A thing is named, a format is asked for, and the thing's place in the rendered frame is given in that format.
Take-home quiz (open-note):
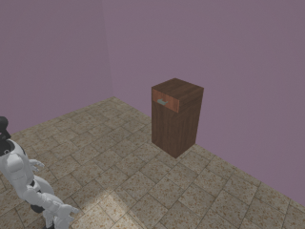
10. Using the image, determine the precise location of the handle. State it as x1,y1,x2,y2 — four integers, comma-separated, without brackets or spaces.
157,99,168,105

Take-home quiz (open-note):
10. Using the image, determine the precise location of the robot right forearm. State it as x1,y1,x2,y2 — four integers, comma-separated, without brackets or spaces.
23,189,62,214

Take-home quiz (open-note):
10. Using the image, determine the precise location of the right robot upper arm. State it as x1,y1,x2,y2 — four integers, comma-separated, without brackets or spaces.
4,154,35,200

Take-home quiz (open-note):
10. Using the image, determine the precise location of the cabinet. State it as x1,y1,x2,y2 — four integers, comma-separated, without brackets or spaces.
152,78,204,159

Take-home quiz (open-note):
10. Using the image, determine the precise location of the drawer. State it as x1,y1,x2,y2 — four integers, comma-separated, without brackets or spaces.
152,89,179,113

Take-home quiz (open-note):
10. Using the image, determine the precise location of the left robot shin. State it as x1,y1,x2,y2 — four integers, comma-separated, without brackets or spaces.
43,210,53,228

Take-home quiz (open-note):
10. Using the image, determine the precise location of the robot right hand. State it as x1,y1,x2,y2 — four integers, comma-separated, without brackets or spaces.
56,204,80,222

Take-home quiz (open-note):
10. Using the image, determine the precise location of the robot left hand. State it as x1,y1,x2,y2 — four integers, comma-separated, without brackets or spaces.
30,159,45,172

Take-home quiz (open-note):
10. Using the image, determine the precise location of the right robot thigh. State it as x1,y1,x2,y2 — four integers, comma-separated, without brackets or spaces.
30,193,64,227

